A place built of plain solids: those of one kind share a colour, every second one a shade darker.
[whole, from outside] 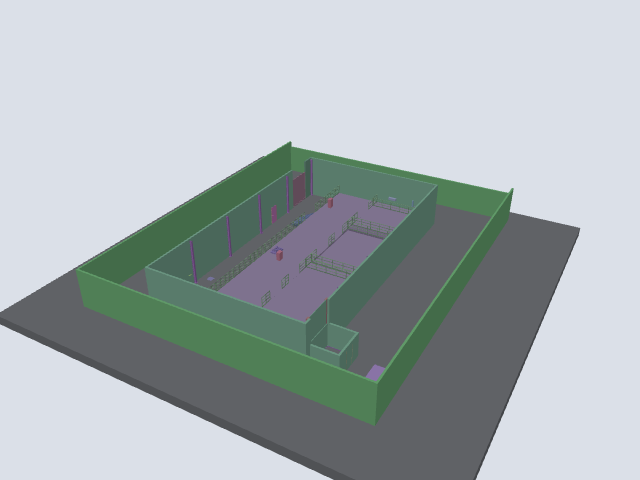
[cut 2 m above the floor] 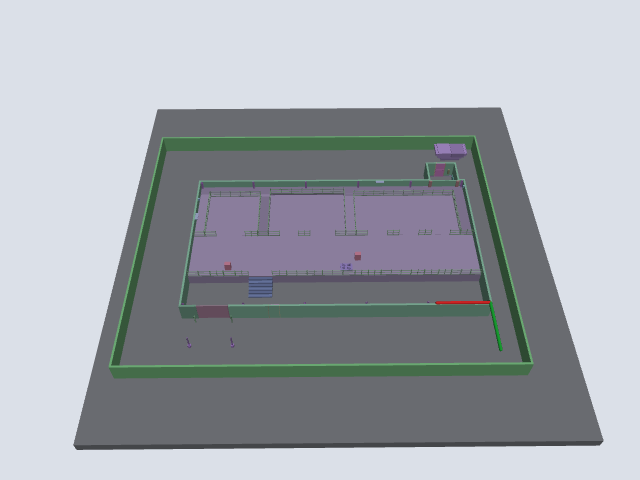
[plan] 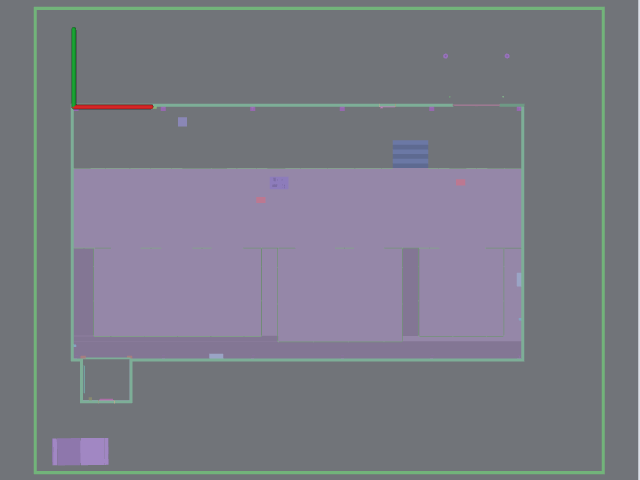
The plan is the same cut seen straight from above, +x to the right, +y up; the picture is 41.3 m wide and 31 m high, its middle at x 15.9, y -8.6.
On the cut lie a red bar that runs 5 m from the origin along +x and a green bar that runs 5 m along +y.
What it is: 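A works' hall with a railed raised floor and openings in the rail; one tall room; a strip of floor behind the doors, a deck 1.13 m over it that fills the rest, and 3 sunk grounds in the deck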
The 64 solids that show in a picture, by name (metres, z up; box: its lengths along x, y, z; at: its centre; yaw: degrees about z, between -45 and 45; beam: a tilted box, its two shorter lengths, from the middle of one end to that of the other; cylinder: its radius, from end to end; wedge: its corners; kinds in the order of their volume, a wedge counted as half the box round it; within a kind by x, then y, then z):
{
 "raised_floor_bank_1": {"box": [1.3, 5.65, 1.18], "at": [0.65, -11.97, 0.54]},
 "raised_floor_bank_2": {"box": [13.2, 0.02, 1.18], "at": [6.6, -15.15, 0.54]},
 "raised_floor_bank_3": {"box": [13.2, 0.35, 1.18], "at": [6.6, -14.97, 0.54]},
 "raised_floor_bank_4": {"box": [10.8, 5.65, 1.18], "at": [6.7, -11.97, 0.54]},
 "raised_floor_bank_5": {"box": [1.1, 5.65, 1.18], "at": [12.65, -11.97, 0.54]},
 "raised_floor_bank_6": {"box": [28.9, 1.1, 1.18], "at": [14.45, -15.7, 0.54]},
 "raised_floor_bank_7": {"box": [28.9, 5.2, 1.18], "at": [14.45, -6.55, 0.54]},
 "raised_floor_bank_8": {"box": [8.0, 6.0, 1.02], "at": [17.2, -12.15, 0.46]},
 "raised_floor_bank_9": {"box": [1.1, 5.65, 1.18], "at": [21.75, -11.97, 0.54]},
 "raised_floor_bank_10": {"box": [5.45, 5.65, 1.18], "at": [25.02, -11.97, 0.54]},
 "raised_floor_bank_11": {"box": [7.7, 0.02, 1.18], "at": [25.05, -15.15, 0.54]},
 "raised_floor_bank_12": {"box": [7.7, 0.35, 1.18], "at": [25.05, -14.97, 0.54]},
 "raised_floor_bank_13": {"box": [1.15, 5.65, 1.18], "at": [28.32, -11.97, 0.54]},
 "yard_bound_1": {"box": [0.2, 30.18, 4.18], "at": [-2.49, -8.63, 2.04]},
 "yard_bound_2": {"box": [36.89, 0.2, 4.18], "at": [15.85, -23.62, 2.04]},
 "yard_bound_3": {"box": [36.89, 0.2, 4.18], "at": [15.85, 6.36, 2.04]},
 "yard_bound_4": {"box": [0.2, 30.18, 3.48], "at": [34.2, -8.63, 1.69]},
 "wall_1": {"box": [0.2, 16.65, 5.05], "at": [-0.1, -8.12, 2.48]},
 "wall_2": {"box": [0.8, 0.2, 5.05], "at": [0.2, -16.35, 2.48]},
 "wall_3": {"box": [0.2, 2.9, 2.55], "at": [0.5, -17.7, 1.23]},
 "wall_4": {"box": [3.4, 0.2, 2.55], "at": [2.1, -19.05, 1.23]},
 "wall_5": {"box": [3.0, 0.06, 2.55], "at": [2.1, -16.28, 1.23]},
 "wall_6": {"box": [3.12, 0.06, 5.05], "at": [2.1, -16.22, 2.48]},
 "wall_7": {"box": [0.2, 2.9, 2.55], "at": [3.7, -17.7, 1.23]},
 "wall_8": {"box": [24.71, 0.2, 5.05], "at": [12.15, 0.1, 2.48]},
 "wall_9": {"box": [25.5, 0.2, 5.05], "at": [16.35, -16.35, 2.48]},
 "wall_10": {"box": [1.61, 0.2, 5.05], "at": [28.3, 0.1, 2.48]},
 "wall_11": {"box": [0.2, 16.65, 5.05], "at": [29.0, -8.12, 2.48]},
 "door_landing_1": {"box": [2.3, 0.6, 1.02], "at": [21.75, -3.95, 0.46]},
 "door_landing_2": {"box": [2.3, 0.9, 0.86], "at": [21.75, -3.8, 0.38]},
 "door_landing_3": {"box": [2.3, 0.9, 0.7], "at": [21.75, -3.5, 0.3]},
 "door_landing_4": {"box": [2.3, 0.9, 0.53], "at": [21.75, -3.2, 0.22]},
 "door_landing_5": {"box": [2.3, 0.9, 0.37], "at": [21.75, -2.9, 0.14]},
 "door_landing_6": {"box": [2.3, 0.9, 0.21], "at": [21.75, -2.6, 0.06]},
 "beyond_skip_1": {"box": [0.25, 1.74, 0.41], "at": [-1.21, -22.28, 1.03], "yaw": 0.5},
 "beyond_skip_2": {"box": [1.5, 1.76, 0.59], "at": [-0.33, -22.28, 0.94], "yaw": 0.5},
 "beyond_skip_3": {"box": [1.5, 1.75, 0.73], "at": [1.21, -22.26, 0.92], "yaw": 0.5},
 "beyond_skip_4": {"box": [0.25, 1.75, 0.36], "at": [2.09, -22.25, 1.06], "yaw": 0.5},
 "roller_shutter_1": {"box": [2.86, 0.07, 0.1], "at": [26.0, 0.1, 0.08]},
 "roller_shutter_2": {"box": [2.86, 0.06, 3.65], "at": [26.0, 0.12, 1.77]},
 "tote_stack_1": {"box": [0.6, 0.4, 0.88], "at": [12.09, -6.02, 1.57]},
 "tote_stack_2": {"box": [0.6, 0.4, 1.08], "at": [24.99, -4.88, 1.67]},
 "pallet_load_1": {"box": [1.2, 0.8, 0.2], "at": [13.26, -4.92, 1.18]},
 "door_leaf_1": {"box": [1.0, 0.044, 2.15], "at": [2.1, -18.95, 1.02]},
 "door_leaf_2": {"box": [1.0, 0.044, 2.15], "at": [20.25, 0.0, 1.02]},
 "deck_rail_1": {"box": [0.05, 5.65, 0.05], "at": [1.27, -11.97, 1.83]},
 "deck_rail_2": {"box": [10.8, 0.024, 0.1], "at": [6.7, -14.83, 1.18]},
 "deck_rail_3": {"box": [10.8, 0.05, 0.05], "at": [6.7, -14.83, 1.83]},
 "deck_rail_4": {"box": [2.95, 0.05, 0.05], "at": [8.43, -3.98, 1.83]},
 "deck_rail_5": {"box": [0.05, 5.65, 0.05], "at": [12.13, -11.97, 1.83]},
 "deck_rail_6": {"box": [0.05, 6.0, 0.05], "at": [13.17, -12.15, 1.83]},
 "deck_rail_7": {"box": [8.0, 0.024, 0.1], "at": [17.2, -15.18, 1.18]},
 "deck_rail_8": {"box": [8.0, 0.05, 0.05], "at": [17.2, -15.18, 1.51]},
 "deck_rail_9": {"box": [0.05, 6.0, 0.05], "at": [21.23, -12.15, 1.83]},
 "deck_rail_10": {"box": [0.05, 5.65, 0.05], "at": [22.27, -11.97, 1.83]},
 "deck_rail_11": {"box": [5.45, 0.05, 0.05], "at": [25.02, -14.83, 1.83]},
 "signing_shelf_1": {"box": [0.9, 0.3, 0.26], "at": [9.2, -16.1, 2.08]},
 "signing_shelf_2": {"box": [0.3, 0.9, 0.26], "at": [28.75, -11.16, 2.08]},
 "steel_column_1": {"box": [0.2, 0.014, 4.85], "at": [5.78, -0.2, 2.38]},
 "steel_column_2": {"box": [0.2, 0.014, 4.85], "at": [11.56, -0.2, 2.38]},
 "steel_column_3": {"box": [0.2, 0.014, 4.85], "at": [17.34, -0.2, 2.38]},
 "access_cover_1": {"box": [0.6, 0.6, 0.06], "at": [7.02, -0.97, -0.02]},
 "low_rail_1": {"box": [3.0, 0.014, 0.15], "at": [2.1, -16.32, 0.03]},
 "low_rail_2": {"box": [0.014, 2.64, 0.15], "at": [3.59, -17.63, 0.03]}
}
